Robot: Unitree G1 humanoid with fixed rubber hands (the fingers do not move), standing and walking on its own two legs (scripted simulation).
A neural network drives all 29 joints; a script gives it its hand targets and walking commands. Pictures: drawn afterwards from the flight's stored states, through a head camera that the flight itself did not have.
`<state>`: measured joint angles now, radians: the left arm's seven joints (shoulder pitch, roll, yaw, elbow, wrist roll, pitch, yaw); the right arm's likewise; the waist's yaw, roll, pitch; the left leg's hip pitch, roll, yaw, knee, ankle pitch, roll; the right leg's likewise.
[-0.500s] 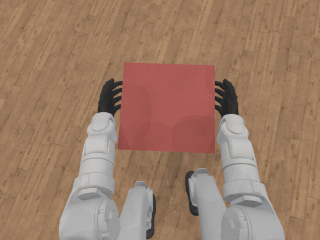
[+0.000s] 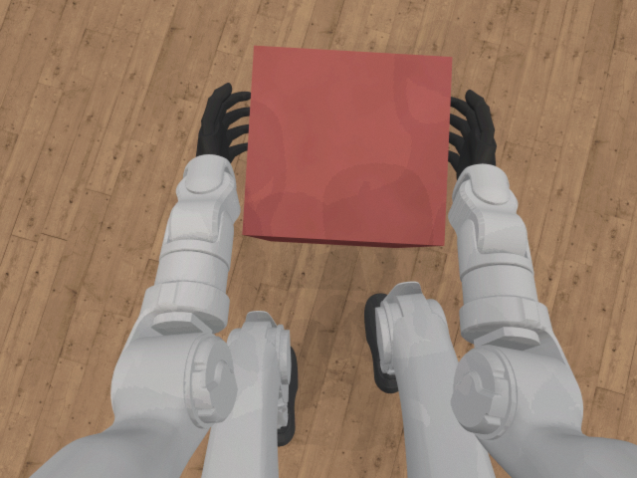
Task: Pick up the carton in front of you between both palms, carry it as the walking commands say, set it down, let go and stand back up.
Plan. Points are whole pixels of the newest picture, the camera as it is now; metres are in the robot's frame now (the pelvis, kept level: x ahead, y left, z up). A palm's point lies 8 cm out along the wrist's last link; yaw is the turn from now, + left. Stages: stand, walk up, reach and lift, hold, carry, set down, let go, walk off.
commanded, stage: set down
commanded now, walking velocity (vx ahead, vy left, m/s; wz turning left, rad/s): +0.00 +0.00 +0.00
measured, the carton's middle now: (341, 170) +0.47 -0.06 -0.18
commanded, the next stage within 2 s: none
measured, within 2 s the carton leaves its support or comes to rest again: rests again in 1.58 s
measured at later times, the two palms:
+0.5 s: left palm (258, 163) +0.52 +0.06 -0.25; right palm (452, 167) +0.47 -0.24 -0.24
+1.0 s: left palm (259, 172) +0.52 +0.06 -0.30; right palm (445, 166) +0.48 -0.24 -0.27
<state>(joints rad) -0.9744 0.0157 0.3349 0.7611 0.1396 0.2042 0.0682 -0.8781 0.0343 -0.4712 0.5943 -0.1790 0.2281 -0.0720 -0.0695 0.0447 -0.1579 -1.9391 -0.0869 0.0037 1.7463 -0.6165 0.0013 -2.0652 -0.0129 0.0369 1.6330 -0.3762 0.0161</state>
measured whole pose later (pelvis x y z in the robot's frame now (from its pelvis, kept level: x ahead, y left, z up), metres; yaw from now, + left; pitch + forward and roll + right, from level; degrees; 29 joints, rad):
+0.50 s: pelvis -0.02 +0.00 -0.10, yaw +0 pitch +46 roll +1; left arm -1.29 0.15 0.24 0.94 0.08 0.20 0.13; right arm -1.22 -0.13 -0.46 0.80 -0.10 0.23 -0.09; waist -0.13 0.04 0.09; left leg -2.23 -0.10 0.01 2.08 -0.65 -0.01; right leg -2.36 -0.01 0.03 1.94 -0.37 0.02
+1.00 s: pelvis -0.02 +0.01 -0.13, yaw +0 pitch +44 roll +0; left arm -1.35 0.18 0.17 1.03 0.06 0.18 0.14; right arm -1.31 -0.22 -0.43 1.01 -0.04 0.17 -0.03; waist -0.15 0.01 0.14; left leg -2.29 -0.12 0.02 2.19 -0.66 0.01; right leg -2.41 -0.02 0.04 2.03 -0.39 0.04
